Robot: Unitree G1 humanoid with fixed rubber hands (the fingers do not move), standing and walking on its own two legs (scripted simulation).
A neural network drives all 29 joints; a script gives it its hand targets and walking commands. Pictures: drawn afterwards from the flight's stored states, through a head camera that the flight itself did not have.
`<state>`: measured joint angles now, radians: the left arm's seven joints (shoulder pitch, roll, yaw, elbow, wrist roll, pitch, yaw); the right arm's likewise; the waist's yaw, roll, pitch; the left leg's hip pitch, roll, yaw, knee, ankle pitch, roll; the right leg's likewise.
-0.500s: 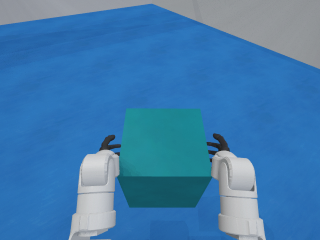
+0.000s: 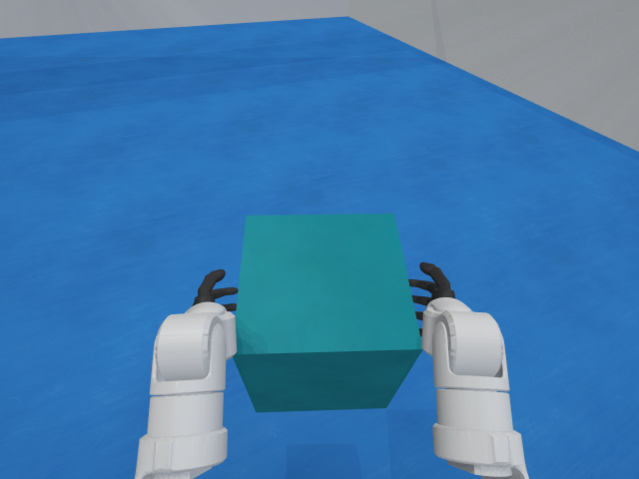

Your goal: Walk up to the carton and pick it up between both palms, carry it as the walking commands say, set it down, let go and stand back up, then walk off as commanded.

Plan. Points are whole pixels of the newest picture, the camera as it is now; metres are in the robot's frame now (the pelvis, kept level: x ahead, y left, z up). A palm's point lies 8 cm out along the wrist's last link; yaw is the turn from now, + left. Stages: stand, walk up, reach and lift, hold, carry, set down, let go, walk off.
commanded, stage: carry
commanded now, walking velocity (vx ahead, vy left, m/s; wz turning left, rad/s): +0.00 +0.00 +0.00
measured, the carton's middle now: (321, 318) +0.35 +0.02 +0.00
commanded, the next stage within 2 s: none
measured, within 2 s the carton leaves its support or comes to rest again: neither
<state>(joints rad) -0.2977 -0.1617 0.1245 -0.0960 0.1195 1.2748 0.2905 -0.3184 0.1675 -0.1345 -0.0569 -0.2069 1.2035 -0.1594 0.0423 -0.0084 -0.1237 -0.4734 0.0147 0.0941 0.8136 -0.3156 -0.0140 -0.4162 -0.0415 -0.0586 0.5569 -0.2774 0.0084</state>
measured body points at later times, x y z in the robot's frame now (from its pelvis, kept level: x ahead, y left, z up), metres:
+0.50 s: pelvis -0.06 +0.01 +0.01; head -0.07 +0.01 +0.46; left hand +0.23 +0.17 +0.06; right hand +0.25 -0.12 +0.08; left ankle +0.01 +0.06 -0.73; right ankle -0.11 -0.08 -0.73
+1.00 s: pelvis -0.06 +0.00 +0.01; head -0.09 +0.01 +0.46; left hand +0.23 +0.15 +0.04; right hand +0.24 -0.14 +0.06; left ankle +0.01 +0.06 -0.73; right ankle -0.11 -0.08 -0.73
